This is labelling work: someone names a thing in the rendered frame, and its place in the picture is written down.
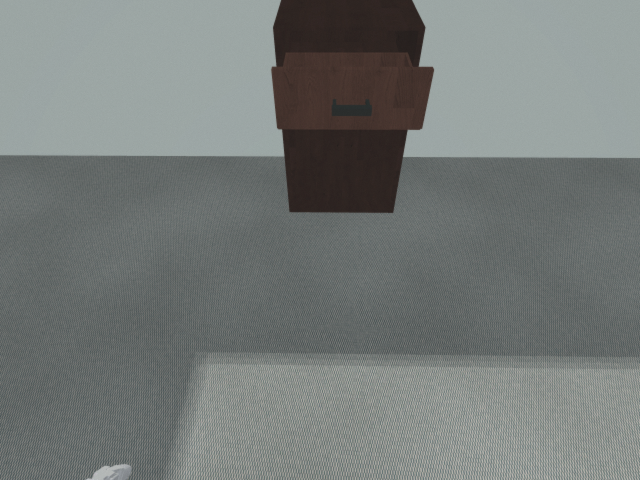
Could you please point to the handle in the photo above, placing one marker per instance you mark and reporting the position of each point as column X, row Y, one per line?
column 352, row 110

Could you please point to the cabinet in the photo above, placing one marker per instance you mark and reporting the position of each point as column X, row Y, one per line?
column 345, row 171

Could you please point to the drawer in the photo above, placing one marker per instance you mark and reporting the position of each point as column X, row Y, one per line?
column 304, row 89

